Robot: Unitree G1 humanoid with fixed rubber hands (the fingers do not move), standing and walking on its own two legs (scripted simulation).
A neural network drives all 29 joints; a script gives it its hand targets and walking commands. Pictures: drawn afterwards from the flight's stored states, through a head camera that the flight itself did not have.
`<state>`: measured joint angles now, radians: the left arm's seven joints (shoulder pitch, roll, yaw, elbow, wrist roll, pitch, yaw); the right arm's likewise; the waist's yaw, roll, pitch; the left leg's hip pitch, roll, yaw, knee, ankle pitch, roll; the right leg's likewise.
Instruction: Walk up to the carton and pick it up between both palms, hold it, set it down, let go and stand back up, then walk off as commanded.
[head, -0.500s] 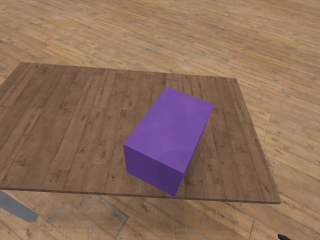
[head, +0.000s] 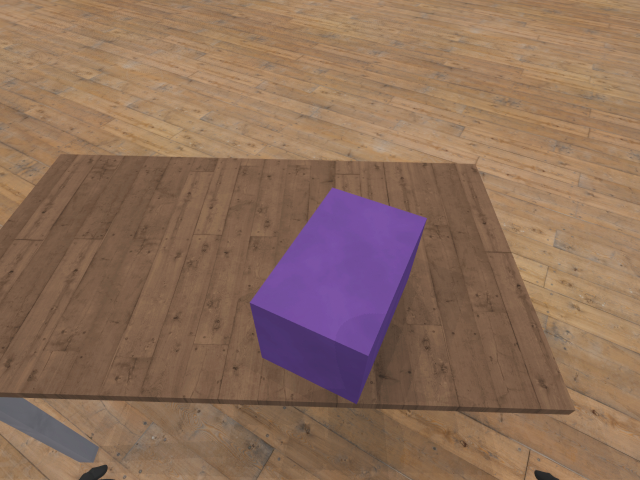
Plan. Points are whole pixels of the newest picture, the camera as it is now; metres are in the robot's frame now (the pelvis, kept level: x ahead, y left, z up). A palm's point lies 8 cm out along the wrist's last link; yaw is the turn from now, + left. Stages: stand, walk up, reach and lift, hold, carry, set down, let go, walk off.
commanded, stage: walk up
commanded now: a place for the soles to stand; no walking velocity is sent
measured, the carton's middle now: (343, 288) +0.43 -0.04 -0.06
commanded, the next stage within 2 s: none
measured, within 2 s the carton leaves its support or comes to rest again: neither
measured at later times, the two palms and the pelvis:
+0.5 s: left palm out of the picture +0.09 +0.31 -0.10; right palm out of the picture +0.07 -0.31 -0.11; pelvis +0.01 +0.00 +0.01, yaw -1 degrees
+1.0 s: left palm out of the picture +0.08 +0.29 -0.11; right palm out of the picture +0.06 -0.33 -0.10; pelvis -0.03 -0.01 +0.01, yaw -2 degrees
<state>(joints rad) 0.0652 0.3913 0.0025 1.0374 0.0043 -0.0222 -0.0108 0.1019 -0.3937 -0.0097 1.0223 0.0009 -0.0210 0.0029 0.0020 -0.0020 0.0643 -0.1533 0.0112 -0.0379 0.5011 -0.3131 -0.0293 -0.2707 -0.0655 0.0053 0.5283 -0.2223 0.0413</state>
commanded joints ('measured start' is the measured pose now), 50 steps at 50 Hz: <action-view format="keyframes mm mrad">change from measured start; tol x8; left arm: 1 -34 201 47 -24 -4 -17 9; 50 -54 198 72 -21 12 30 -11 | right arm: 1 -52 -182 -37 -24 6 -22 -7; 50 -38 -188 -56 1 -3 17 4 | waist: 1 19 26 -131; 10 6 12 1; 19 -10 6 -130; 50 2 -31 -54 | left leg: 1 -9 83 -53 -126 208 71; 8 -93 87 -62 -220 -36 75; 22 7 100 -32 -209 174 56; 23 14 125 -55 -183 344 59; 26 48 119 -27 -134 472 51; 50 -53 93 -36 -175 -50 65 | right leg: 1 150 -61 56 -96 177 -77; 10 84 -56 82 -200 -37 -73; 21 158 -51 74 -159 154 -68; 24 133 -73 58 -126 409 -66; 27 134 -77 45 -122 442 -75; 32 111 -74 75 -145 284 -79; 41 123 -71 95 -164 230 -74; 46 7 -85 163 -258 -96 -80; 50 41 -57 154 -251 -167 -61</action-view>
